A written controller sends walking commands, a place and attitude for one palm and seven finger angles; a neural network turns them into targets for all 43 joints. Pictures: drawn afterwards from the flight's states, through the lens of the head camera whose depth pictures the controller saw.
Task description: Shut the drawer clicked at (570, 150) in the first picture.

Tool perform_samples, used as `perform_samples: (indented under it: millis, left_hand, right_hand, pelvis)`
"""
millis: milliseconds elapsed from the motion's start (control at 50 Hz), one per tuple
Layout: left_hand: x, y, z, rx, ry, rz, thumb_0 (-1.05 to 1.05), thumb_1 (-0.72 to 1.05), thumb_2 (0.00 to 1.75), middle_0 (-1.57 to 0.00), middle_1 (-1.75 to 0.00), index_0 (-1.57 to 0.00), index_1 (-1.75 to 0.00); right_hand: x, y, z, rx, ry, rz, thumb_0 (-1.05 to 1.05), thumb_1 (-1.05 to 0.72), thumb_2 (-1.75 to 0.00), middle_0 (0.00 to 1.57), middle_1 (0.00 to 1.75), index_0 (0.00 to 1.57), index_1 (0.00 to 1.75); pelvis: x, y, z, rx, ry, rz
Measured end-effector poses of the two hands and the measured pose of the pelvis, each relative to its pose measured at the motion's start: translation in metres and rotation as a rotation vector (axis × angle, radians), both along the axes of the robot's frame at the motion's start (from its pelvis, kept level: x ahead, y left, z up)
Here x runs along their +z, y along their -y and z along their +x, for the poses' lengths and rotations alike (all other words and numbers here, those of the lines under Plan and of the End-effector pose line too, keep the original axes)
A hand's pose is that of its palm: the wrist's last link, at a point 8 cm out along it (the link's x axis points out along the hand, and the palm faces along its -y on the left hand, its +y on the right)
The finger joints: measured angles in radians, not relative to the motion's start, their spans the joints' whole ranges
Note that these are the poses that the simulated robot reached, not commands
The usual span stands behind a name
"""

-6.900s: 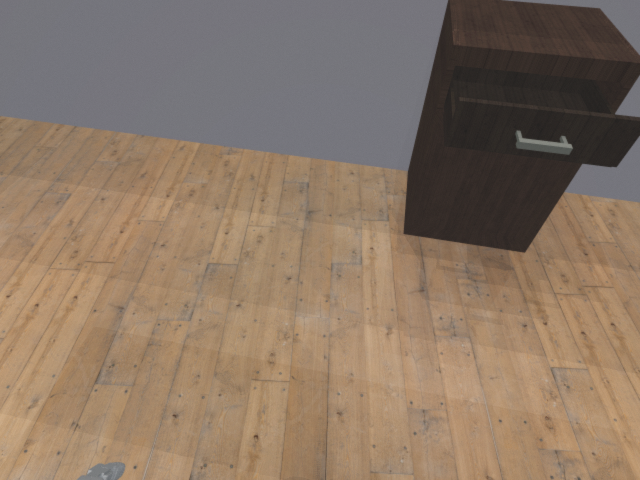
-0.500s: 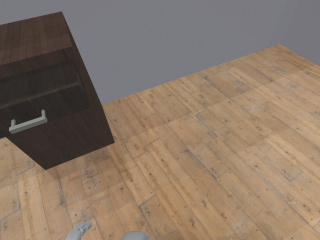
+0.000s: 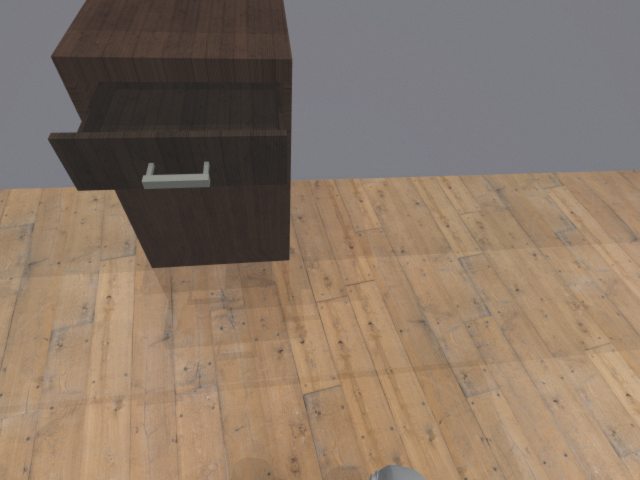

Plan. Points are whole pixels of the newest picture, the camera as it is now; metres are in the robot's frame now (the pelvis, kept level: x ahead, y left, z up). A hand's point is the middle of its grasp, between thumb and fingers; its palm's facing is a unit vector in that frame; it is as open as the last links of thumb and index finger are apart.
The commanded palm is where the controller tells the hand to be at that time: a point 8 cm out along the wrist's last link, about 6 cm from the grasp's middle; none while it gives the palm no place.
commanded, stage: turn to face it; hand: left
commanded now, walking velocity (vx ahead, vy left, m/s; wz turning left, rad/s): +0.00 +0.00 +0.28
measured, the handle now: (177, 174) +0.68 +0.34 -0.10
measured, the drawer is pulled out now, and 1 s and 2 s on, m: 0.20 0.20 0.20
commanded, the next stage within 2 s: take the last steps up to it in 0.24 s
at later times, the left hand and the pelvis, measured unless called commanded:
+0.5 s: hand out of the picture +0.00 +0.15 -0.15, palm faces +0.21 -0.95 -0.24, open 7.4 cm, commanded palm none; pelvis -0.02 -0.04 +0.01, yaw +10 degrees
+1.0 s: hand out of the picture +0.04 +0.22 -0.17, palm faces +0.23 -0.96 -0.18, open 7.4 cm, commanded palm none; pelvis +0.06 +0.04 +0.01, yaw +11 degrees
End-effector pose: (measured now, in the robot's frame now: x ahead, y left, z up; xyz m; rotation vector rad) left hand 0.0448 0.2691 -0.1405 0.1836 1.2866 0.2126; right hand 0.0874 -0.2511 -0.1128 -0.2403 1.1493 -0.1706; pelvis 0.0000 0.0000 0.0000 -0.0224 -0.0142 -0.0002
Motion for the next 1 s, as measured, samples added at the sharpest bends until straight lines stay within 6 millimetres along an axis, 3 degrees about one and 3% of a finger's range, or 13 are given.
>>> perform_samples:
  millis: [140, 240, 300, 420, 540, 680, 740, 780, 840, 1000]
  left_hand:
    - [0.012, 0.014, 0.007, 0.016, 0.063, 0.004, 0.01, 0.91, 0.90, -0.20, -0.29, -0.20, -0.30]
    - [0.016, 0.038, 0.009, 0.023, 0.112, 0.017, 0.01, 0.91, 0.90, -0.20, -0.29, -0.20, -0.30]
    - [0.018, 0.053, 0.001, 0.033, 0.133, 0.031, 0.01, 0.91, 0.90, -0.20, -0.29, -0.20, -0.30]
    - [0.023, 0.070, -0.036, 0.101, 0.101, 0.013, 0.01, 0.90, 0.90, -0.20, -0.30, -0.20, -0.30]
    - [0.019, 0.072, -0.083, 0.179, 0.030, -0.015, 0.01, 0.91, 0.90, -0.20, -0.30, -0.21, -0.30]
    - [0.003, 0.057, -0.155, 0.286, -0.141, -0.076, 0.01, 0.91, 0.90, -0.20, -0.30, -0.20, -0.30]
    - [-0.010, 0.045, -0.174, 0.301, -0.231, -0.106, 0.01, 0.91, 0.90, -0.20, -0.29, -0.20, -0.30]
    - [-0.010, 0.037, -0.171, 0.287, -0.268, -0.116, 0.01, 0.91, 0.90, -0.20, -0.29, -0.20, -0.30]
    - [-0.005, 0.024, -0.144, 0.265, -0.240, -0.120, 0.01, 0.91, 0.90, -0.20, -0.29, -0.20, -0.30]
    - [0.000, -0.003, -0.018, 0.197, -0.048, -0.087, 0.01, 0.91, 0.90, -0.20, -0.29, -0.20, -0.30]
  right_hand:
    - [-0.011, -0.009, -0.010, 0.015, -0.031, 0.056, 0.01, -0.90, -0.90, 0.20, 0.30, 0.21, 0.30]
    - [-0.029, 0.002, -0.024, 0.012, -0.068, 0.098, 0.01, -0.90, -0.90, 0.20, 0.30, 0.21, 0.30]
    - [-0.041, 0.013, -0.032, 0.012, -0.093, 0.119, 0.01, -0.90, -0.90, 0.20, 0.30, 0.21, 0.30]
    - [-0.036, 0.027, -0.041, 0.045, -0.156, 0.106, 0.01, -0.91, -0.90, 0.20, 0.30, 0.20, 0.30]
    - [-0.025, 0.026, -0.037, 0.103, -0.186, 0.077, 0.01, -0.91, -0.90, 0.20, 0.30, 0.20, 0.30]
    - [-0.015, -0.013, 0.002, 0.192, -0.120, 0.043, 0.01, -0.91, -0.90, 0.20, 0.30, 0.20, 0.30]
    - [-0.017, -0.036, 0.015, 0.195, -0.058, 0.033, 0.01, -0.91, -0.90, 0.20, 0.30, 0.20, 0.30]
    - [-0.014, -0.048, 0.013, 0.176, -0.045, 0.041, 0.01, -0.91, -0.90, 0.20, 0.30, 0.20, 0.30]
    - [-0.013, -0.060, -0.001, 0.140, -0.087, 0.046, 0.00, -0.92, -0.90, 0.20, 0.30, 0.20, 0.30]
    - [-0.021, -0.075, -0.043, 0.052, -0.297, 0.089, 0.01, -0.91, -0.90, 0.20, 0.30, 0.21, 0.30]
  pelvis:
    - [0.003, 0.006, -0.004, 0.044, 0.006, 0.008]
    - [-0.003, 0.022, -0.008, 0.073, 0.006, 0.030]
    - [-0.007, 0.033, -0.012, 0.100, 0.013, 0.031]
    - [0.001, 0.040, -0.018, 0.148, 0.014, 0.041]
    - [0.008, 0.034, -0.016, 0.185, 0.001, 0.045]
    - [0.004, 0.004, -0.008, 0.206, -0.007, 0.025]
    - [-0.005, -0.014, -0.002, 0.198, 0.000, 0.012]
    - [-0.003, -0.021, 0.005, 0.187, 0.007, 0.012]
    - [0.004, -0.030, 0.017, 0.190, 0.011, 0.010]
    - [0.006, -0.038, 0.061, 0.187, 0.008, 0.032]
